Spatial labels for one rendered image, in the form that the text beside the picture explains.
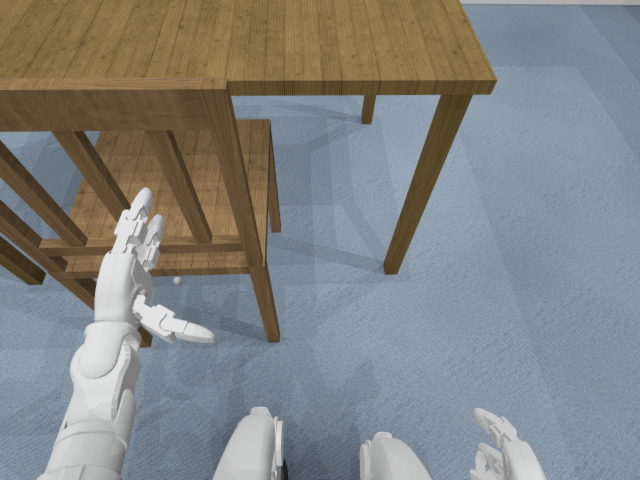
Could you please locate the chair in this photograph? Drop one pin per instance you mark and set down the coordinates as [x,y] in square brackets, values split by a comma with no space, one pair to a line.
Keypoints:
[212,178]

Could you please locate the robot left thigh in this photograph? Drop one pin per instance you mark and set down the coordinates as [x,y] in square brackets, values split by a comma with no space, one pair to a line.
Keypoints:
[254,449]

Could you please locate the left robot hand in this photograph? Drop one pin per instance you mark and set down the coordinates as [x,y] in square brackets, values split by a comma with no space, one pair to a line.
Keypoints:
[124,272]

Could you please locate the right robot hand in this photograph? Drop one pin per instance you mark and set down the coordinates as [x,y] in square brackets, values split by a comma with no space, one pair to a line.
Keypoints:
[517,461]

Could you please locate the robot left forearm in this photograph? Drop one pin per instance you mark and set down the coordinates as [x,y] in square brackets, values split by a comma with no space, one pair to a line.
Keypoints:
[95,433]

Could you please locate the table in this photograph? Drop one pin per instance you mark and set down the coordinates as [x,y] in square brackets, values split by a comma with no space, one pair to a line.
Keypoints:
[264,48]

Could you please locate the robot right shin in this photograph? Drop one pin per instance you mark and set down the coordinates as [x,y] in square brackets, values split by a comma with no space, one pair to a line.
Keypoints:
[382,434]

